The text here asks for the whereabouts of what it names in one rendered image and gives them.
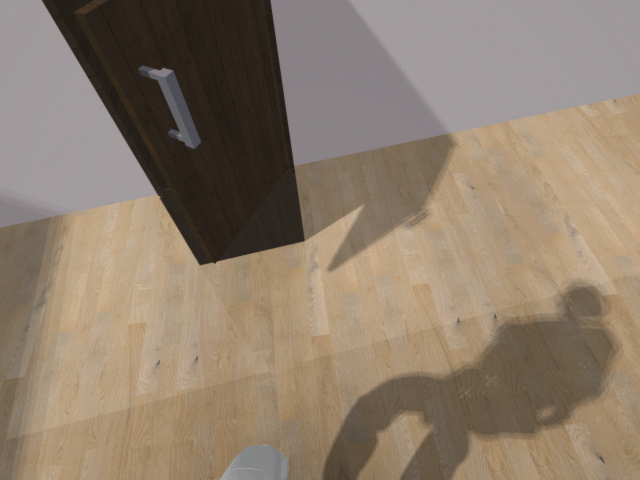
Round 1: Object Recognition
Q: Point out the handle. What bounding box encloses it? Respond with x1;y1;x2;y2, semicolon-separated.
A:
138;65;201;149

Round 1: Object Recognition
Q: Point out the robot left thigh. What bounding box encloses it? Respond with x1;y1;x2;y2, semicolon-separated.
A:
220;445;288;480

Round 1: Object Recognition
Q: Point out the cupboard door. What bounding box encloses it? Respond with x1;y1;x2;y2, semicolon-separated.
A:
74;0;288;263

